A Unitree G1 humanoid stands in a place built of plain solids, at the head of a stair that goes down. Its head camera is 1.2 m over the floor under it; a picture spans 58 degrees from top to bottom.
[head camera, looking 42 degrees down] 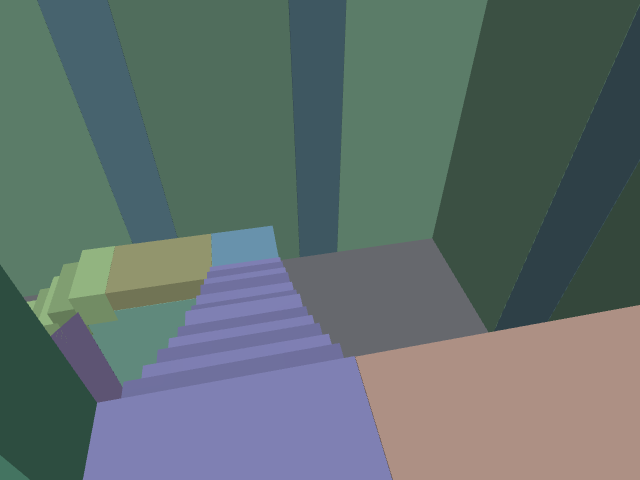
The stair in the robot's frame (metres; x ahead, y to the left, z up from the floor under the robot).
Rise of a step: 0.18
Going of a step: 0.23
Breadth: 0.78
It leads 12 degrees to the left of straight ahead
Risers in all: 13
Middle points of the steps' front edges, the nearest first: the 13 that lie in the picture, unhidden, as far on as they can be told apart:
0.70 0.27 0.00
0.87 0.31 -0.18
1.05 0.34 -0.36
1.25 0.38 -0.55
1.44 0.42 -0.73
1.65 0.47 -0.91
1.92 0.52 -1.10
2.11 0.56 -1.28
2.36 0.61 -1.46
2.65 0.67 -1.65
2.89 0.72 -1.83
3.16 0.78 -2.01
3.41 0.83 -2.20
